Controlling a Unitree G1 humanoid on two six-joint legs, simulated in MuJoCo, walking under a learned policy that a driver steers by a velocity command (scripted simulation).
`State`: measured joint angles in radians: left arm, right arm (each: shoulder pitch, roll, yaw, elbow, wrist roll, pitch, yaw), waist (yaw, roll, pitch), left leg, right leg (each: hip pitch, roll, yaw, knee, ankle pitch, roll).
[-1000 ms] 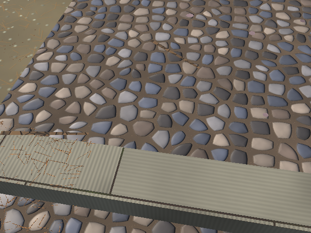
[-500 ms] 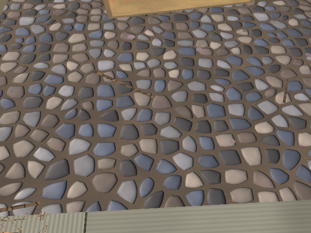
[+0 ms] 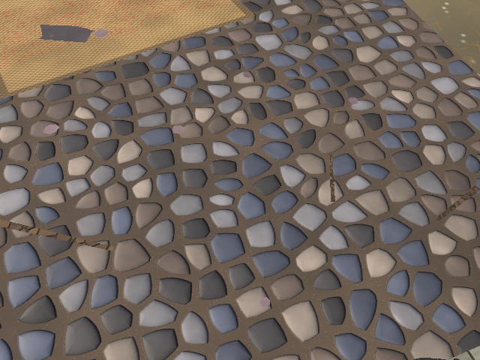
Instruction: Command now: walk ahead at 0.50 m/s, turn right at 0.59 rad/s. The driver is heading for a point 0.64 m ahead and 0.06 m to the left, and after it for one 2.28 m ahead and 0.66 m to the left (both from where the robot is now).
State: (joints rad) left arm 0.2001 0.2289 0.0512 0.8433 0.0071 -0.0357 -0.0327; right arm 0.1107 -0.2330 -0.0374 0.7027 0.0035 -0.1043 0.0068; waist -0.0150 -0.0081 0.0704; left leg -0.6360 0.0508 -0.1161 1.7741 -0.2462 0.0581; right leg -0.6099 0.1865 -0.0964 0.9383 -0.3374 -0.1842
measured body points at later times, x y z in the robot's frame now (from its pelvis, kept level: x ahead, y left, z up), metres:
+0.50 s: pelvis +0.34 +0.02 +0.06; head +0.36 +0.00 +0.51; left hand +0.39 +0.28 -0.07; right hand +0.52 -0.25 -0.03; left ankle +0.43 +0.07 -0.67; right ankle +0.14 -0.05 -0.56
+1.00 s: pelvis +0.62 -0.07 +0.06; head +0.64 -0.07 +0.51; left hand +0.83 +0.17 -0.01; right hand +0.65 -0.34 -0.07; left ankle +0.50 +0.06 -0.58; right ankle +0.68 -0.18 -0.67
